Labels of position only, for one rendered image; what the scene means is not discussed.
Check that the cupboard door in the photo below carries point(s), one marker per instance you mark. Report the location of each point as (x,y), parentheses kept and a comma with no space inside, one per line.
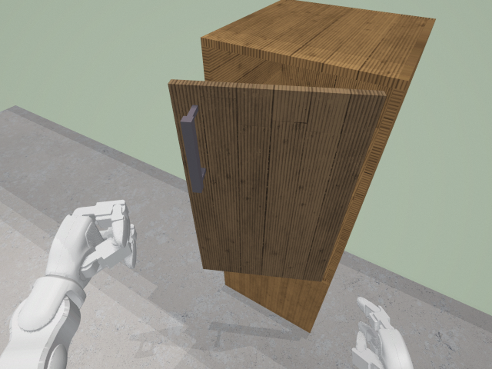
(281,166)

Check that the robot left hand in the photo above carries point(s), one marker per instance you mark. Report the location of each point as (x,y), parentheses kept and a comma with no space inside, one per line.
(78,236)

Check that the robot right hand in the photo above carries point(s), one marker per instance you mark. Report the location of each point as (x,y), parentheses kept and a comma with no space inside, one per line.
(388,349)

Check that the robot left forearm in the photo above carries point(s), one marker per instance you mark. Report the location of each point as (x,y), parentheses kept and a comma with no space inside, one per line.
(43,325)

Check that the handle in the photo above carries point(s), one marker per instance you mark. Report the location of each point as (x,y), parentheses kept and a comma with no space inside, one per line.
(191,148)

